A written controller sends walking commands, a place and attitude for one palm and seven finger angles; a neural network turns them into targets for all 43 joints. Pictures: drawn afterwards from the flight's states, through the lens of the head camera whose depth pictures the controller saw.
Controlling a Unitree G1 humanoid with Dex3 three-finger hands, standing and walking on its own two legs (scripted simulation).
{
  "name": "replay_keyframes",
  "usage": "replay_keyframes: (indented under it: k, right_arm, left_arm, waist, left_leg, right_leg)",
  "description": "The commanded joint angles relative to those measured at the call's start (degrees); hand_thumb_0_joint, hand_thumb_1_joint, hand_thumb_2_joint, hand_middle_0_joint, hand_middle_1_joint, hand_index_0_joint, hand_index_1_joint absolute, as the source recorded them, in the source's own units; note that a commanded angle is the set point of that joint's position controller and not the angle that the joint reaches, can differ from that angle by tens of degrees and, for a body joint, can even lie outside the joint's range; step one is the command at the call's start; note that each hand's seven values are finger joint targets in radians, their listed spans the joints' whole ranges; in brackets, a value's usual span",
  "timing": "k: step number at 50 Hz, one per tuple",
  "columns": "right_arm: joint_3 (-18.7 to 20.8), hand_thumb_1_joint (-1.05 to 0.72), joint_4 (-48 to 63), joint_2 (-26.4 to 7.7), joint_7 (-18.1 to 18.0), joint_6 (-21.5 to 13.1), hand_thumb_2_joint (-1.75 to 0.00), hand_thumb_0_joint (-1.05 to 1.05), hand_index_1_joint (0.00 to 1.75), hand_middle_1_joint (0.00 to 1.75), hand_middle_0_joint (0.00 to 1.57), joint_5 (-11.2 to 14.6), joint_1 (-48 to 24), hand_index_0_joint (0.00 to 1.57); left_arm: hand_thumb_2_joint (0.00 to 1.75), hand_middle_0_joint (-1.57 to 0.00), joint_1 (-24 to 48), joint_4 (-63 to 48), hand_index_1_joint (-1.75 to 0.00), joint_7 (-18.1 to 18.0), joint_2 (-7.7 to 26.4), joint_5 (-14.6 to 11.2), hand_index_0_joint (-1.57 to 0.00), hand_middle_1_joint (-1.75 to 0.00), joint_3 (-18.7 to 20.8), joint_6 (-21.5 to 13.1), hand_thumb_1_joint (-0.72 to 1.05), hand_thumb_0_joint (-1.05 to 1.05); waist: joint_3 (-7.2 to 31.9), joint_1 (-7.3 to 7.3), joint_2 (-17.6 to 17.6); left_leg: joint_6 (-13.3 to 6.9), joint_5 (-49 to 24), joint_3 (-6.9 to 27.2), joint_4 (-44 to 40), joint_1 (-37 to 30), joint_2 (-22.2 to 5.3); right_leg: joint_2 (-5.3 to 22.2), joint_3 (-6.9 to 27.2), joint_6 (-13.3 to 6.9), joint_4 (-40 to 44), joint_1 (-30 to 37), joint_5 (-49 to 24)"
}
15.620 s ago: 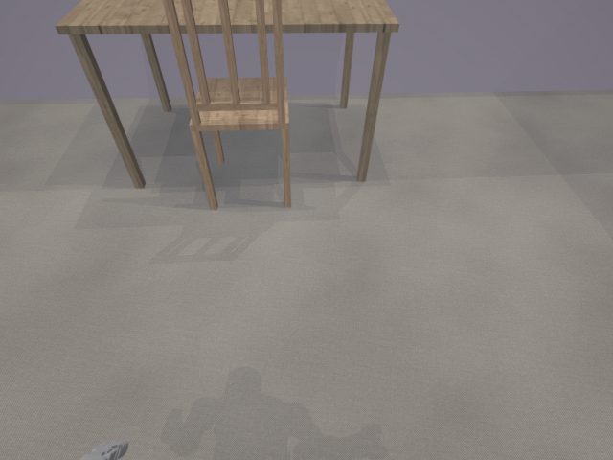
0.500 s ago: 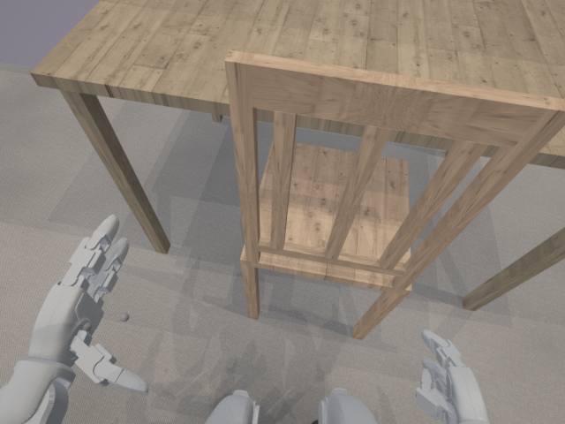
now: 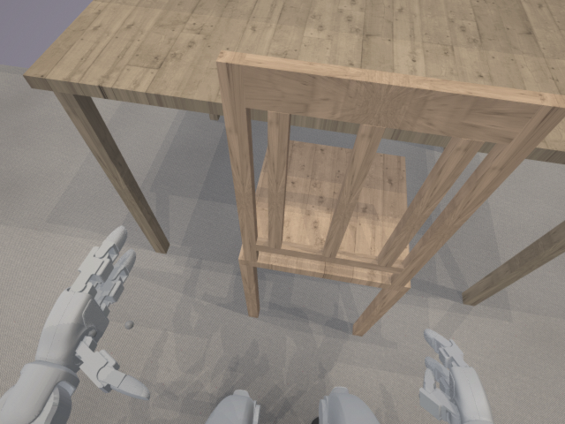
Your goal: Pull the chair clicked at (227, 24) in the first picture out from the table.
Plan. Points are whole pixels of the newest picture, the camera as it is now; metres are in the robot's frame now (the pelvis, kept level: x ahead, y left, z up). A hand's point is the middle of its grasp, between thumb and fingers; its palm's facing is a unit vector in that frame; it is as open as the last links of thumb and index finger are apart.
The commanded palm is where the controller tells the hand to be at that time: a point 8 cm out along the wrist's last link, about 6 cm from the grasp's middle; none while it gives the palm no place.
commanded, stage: aim the fingers beside a spindle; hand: left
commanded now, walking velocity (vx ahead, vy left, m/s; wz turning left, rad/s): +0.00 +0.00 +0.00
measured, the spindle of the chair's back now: (345, 204) +0.44 -0.08 +0.02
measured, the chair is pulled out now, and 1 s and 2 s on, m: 0.00 0.00 0.00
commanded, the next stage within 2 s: none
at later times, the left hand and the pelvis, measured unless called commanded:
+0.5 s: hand (166, 308) +0.26 +0.16 +0.03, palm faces -0.12 -0.99 -0.08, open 16.9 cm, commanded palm +0.24 +0.22 +0.03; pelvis -0.01 -0.01 -0.01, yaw +0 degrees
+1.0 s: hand (198, 304) +0.28 +0.13 +0.00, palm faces -0.15 -0.99 -0.04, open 16.9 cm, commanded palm +0.27 +0.18 +0.01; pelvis -0.01 -0.02 -0.02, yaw +0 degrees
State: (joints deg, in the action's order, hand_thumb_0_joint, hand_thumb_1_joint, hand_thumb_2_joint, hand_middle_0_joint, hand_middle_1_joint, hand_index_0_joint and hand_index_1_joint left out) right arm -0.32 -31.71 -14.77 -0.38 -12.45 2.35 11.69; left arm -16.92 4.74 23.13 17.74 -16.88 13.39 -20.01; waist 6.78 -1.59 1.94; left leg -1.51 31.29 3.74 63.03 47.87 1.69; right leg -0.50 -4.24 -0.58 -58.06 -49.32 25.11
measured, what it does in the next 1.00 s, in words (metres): stands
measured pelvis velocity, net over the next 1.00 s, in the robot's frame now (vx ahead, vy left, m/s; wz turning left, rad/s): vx -0.01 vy -0.02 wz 0.00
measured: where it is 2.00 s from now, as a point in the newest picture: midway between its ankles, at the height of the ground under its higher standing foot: outside the picture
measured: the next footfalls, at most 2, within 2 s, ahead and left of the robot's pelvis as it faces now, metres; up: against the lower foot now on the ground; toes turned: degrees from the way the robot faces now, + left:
none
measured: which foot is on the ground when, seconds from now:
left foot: down 0.00-1.00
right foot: down 0.00-1.00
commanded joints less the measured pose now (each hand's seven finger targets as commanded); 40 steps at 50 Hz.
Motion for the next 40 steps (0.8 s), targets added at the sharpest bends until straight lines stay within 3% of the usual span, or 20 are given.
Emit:
replay_keyframes:
  k: [1, 4, 7, 8, 11, 14, 18, 19, 20, 21, 25, 29, 31, 33, 35, 36, 37, 40]
  right_arm:
    - [3.8, -0.9, 7.8, -8.5, -0.8, -3.4, -0.9, 0.0, 0.3, 0.3, 0.2, -0.2, -1.0, 0.2]
    - [3.8, -0.9, 7.4, -8.6, -0.8, -3.3, -0.9, 0.0, 0.3, 0.3, 0.2, -0.3, -1.3, 0.2]
    - [3.5, -0.9, 7.7, -8.8, -0.7, -3.3, -0.9, 0.0, 0.3, 0.3, 0.2, 0.0, -1.3, 0.2]
    - [3.4, -0.9, 7.7, -9.0, -0.8, -3.3, -0.9, 0.0, 0.3, 0.3, 0.2, 0.1, -1.1, 0.2]
    - [3.4, -0.9, 8.3, -9.2, -0.8, -3.7, -0.9, 0.0, 0.3, 0.3, 0.2, 0.0, -0.6, 0.2]
    - [3.5, -0.9, 8.4, -9.0, -0.7, -3.9, -0.9, 0.0, 0.3, 0.3, 0.2, -0.4, -0.3, 0.2]
    - [3.5, -0.9, 8.6, -8.2, 0.1, -3.1, -0.9, 0.0, 0.3, 0.3, 0.2, -1.0, -0.5, 0.2]
    - [3.7, -0.9, 8.5, -8.1, 0.3, -2.8, -0.9, 0.0, 0.3, 0.3, 0.2, -1.0, -0.7, 0.2]
    - [3.5, -0.9, 9.0, -7.9, 0.5, -2.4, -0.9, 0.0, 0.3, 0.3, 0.2, -0.9, -0.8, 0.2]
    - [3.5, -0.9, 8.7, -7.9, 0.6, -2.0, -0.9, 0.0, 0.3, 0.3, 0.2, -0.9, -0.9, 0.2]
    - [3.3, -0.9, 9.5, -8.2, 0.5, -1.3, -0.9, 0.0, 0.3, 0.3, 0.2, -0.5, -1.2, 0.2]
    - [3.2, -0.9, 9.1, -8.5, -0.3, -1.8, -0.9, 0.0, 0.3, 0.3, 0.2, -0.3, -0.9, 0.2]
    - [3.2, -0.9, 8.5, -8.5, -0.4, -2.3, -0.9, 0.0, 0.3, 0.3, 0.2, -0.5, -0.4, 0.2]
    - [3.3, -0.9, 8.4, -8.4, -0.2, -2.7, -0.9, 0.0, 0.3, 0.3, 0.2, -0.8, -0.2, 0.2]
    - [3.3, -0.9, 8.4, -8.3, 0.3, -2.5, -0.9, 0.0, 0.3, 0.3, 0.2, -1.0, -0.1, 0.2]
    - [3.5, -0.9, 8.2, -8.3, 0.4, -2.2, -0.9, 0.0, 0.3, 0.3, 0.2, -1.0, 0.0, 0.2]
    - [3.3, -0.9, 8.5, -8.2, 0.7, -1.8, -0.9, 0.0, 0.3, 0.3, 0.2, -0.9, -0.4, 0.2]
    - [3.6, -0.9, 8.9, -8.1, 0.9, -0.9, -0.9, 0.0, 0.3, 0.3, 0.2, -0.7, -0.5, 0.2]
  left_arm:
    - [0.3, -0.06, 3.7, -13.6, -0.08, -1.2, 9.1, -1.8, -0.06, -0.08, 6.2, -5.2, -0.5, 0.0]
    - [0.3, -0.06, 3.9, -10.9, -0.08, -1.6, 8.9, -1.6, -0.06, -0.08, 6.9, -5.7, -0.5, 0.0]
    - [0.3, -0.06, 5.4, -8.5, -0.08, -0.4, 4.7, -0.9, -0.06, -0.08, 1.6, -4.9, -0.5, 0.0]
    - [0.3, -0.06, 7.2, -8.3, -0.08, -0.1, 4.3, -0.6, -0.06, -0.08, 0.4, -4.5, -0.5, 0.0]
    - [0.3, -0.06, 9.0, -10.0, -0.08, -0.2, 3.9, 0.2, -0.06, -0.08, -1.9, -3.8, -0.5, 0.0]
    - [0.3, -0.06, 9.7, -13.6, -0.08, -2.4, 6.5, 1.4, -0.06, -0.08, -0.2, -4.7, -0.5, 0.0]
    - [0.3, -0.06, 7.8, -13.7, -0.08, -6.2, 5.6, 2.2, -0.06, -0.08, 0.8, -5.7, -0.5, 0.0]
    - [0.3, -0.06, 7.0, -13.2, -0.08, -7.1, 6.9, 2.5, -0.06, -0.08, 2.8, -5.8, -0.5, 0.0]
    - [0.3, -0.06, 6.1, -11.9, -0.08, -7.4, 5.1, 2.7, -0.06, -0.08, 1.4, -5.5, -0.5, 0.0]
    - [0.3, -0.06, 6.8, -10.3, -0.08, -7.7, 5.4, 2.8, -0.06, -0.08, 2.2, -5.3, -0.5, 0.0]
    - [0.3, -0.06, 9.4, -7.6, -0.08, -6.3, 2.3, 3.1, -0.06, -0.08, -2.0, -4.4, -0.5, 0.0]
    - [0.3, -0.06, 15.0, -9.2, -0.08, -5.3, 3.1, 2.8, -0.06, -0.08, -3.2, -5.6, -0.5, 0.0]
    - [0.3, -0.06, 17.0, -10.6, -0.08, -5.6, 3.4, 2.7, -0.06, -0.08, -3.4, -6.7, -0.5, 0.0]
    - [0.3, -0.06, 15.7, -12.0, -0.08, -6.5, 3.8, 2.8, -0.06, -0.08, -2.8, -7.9, -0.5, 0.0]
    - [0.3, -0.06, 13.8, -10.8, -0.08, -7.6, 3.0, 3.1, -0.06, -0.08, -2.8, -7.9, -0.5, 0.0]
    - [0.3, -0.06, 12.8, -9.0, -0.08, -8.1, 4.0, 3.4, -0.06, -0.08, -1.3, -7.6, -0.5, 0.0]
    - [0.3, -0.06, 12.5, -7.9, -0.08, -8.2, 2.4, 3.5, -0.06, -0.08, -2.6, -7.2, -0.5, 0.0]
    - [0.3, -0.06, 11.9, -5.1, -0.08, -8.5, 2.0, 4.3, -0.06, -0.08, -2.5, -5.8, -0.5, 0.0]
  waist:
    - [15.4, 0.23, 2.0]
    - [14.3, 0.29, 1.3]
    - [13.2, -0.71, 1.4]
    - [12.6, -1.31, 1.1]
    - [14.4, -1.32, 1.2]
    - [17.2, -0.29, 2.8]
    - [18.3, 0.58, 2.5]
    - [19.0, 1.29, 2.5]
    - [18.3, 1.01, 1.9]
    - [17.1, 0.76, 0.4]
    - [15.4, -0.52, -1.2]
    - [16.3, -1.49, -0.7]
    - [18.1, -1.4, 0.9]
    - [20.5, -0.43, 1.8]
    - [21.6, -0.2, 0.2]
    - [21.0, 0.11, -1.0]
    - [20.0, -0.04, -1.1]
    - [19.4, 0.08, -3.0]
  left_leg:
    - [0.9, -23.6, 1.0, -9.3, -8.0, -0.7]
    - [0.8, -22.5, 0.9, -9.0, -6.9, -0.6]
    - [0.6, -19.7, 0.7, -8.7, -5.9, -0.6]
    - [0.5, -18.7, 0.9, -8.6, -5.7, -0.8]
    - [0.3, -19.1, 1.2, -8.2, -6.6, -0.7]
    - [0.6, -21.8, 1.4, -7.7, -7.6, -0.7]
    - [1.2, -24.3, 0.9, -7.2, -6.8, -0.5]
    - [1.3, -24.7, 0.7, -7.2, -6.2, -0.5]
    - [1.1, -23.4, 0.2, -7.2, -5.2, -0.3]
    - [1.0, -21.9, -0.1, -7.1, -3.6, -0.3]
    - [0.2, -16.2, -0.9, -6.4, -0.8, -0.1]
    - [-0.2, -14.4, -0.7, -5.2, -0.6, -0.2]
    - [-0.1, -15.7, -0.3, -4.8, -1.7, -0.2]
    - [0.1, -18.2, -0.1, -4.7, -2.7, -0.1]
    - [0.2, -19.9, -0.3, -4.3, -2.0, 0.0]
    - [0.2, -19.5, -0.5, -4.2, -1.0, 0.0]
    - [0.1, -18.6, -0.9, -4.1, 0.2, 0.2]
    - [0.0, -17.1, -1.6, -3.7, 2.3, 0.3]
  right_leg:
    - [-0.7, 0.3, -1.0, 5.8, 11.9, -11.4]
    - [-0.8, 0.3, -1.1, 5.4, 11.2, -10.7]
    - [-0.3, 0.6, -0.8, 5.6, 9.4, -8.5]
    - [-0.3, 0.5, -0.7, 5.7, 8.6, -7.8]
    - [-0.2, 0.8, -0.8, 5.3, 8.7, -8.0]
    - [-0.1, 0.8, -1.1, 4.0, 9.0, -9.6]
    - [0.0, 0.7, -1.3, 2.9, 9.5, -11.9]
    - [0.0, 0.7, -1.5, 2.6, 10.4, -12.3]
    - [0.1, 0.9, -1.4, 2.8, 10.2, -11.9]
    - [0.1, 1.1, -1.4, 3.0, 10.5, -11.7]
    - [0.4, 2.1, -1.0, 4.0, 8.9, -7.5]
    - [0.5, 3.2, -0.9, 4.2, 8.0, -5.8]
    - [0.5, 3.1, -1.0, 3.5, 7.9, -7.1]
    - [0.6, 2.8, -1.2, 2.4, 8.8, -9.4]
    - [0.6, 2.7, -1.2, 1.7, 9.9, -11.8]
    - [0.6, 2.8, -1.2, 1.6, 10.2, -11.8]
    - [0.7, 3.2, -1.1, 1.7, 10.1, -11.5]
    - [0.9, 3.7, -1.0, 1.8, 10.2, -10.7]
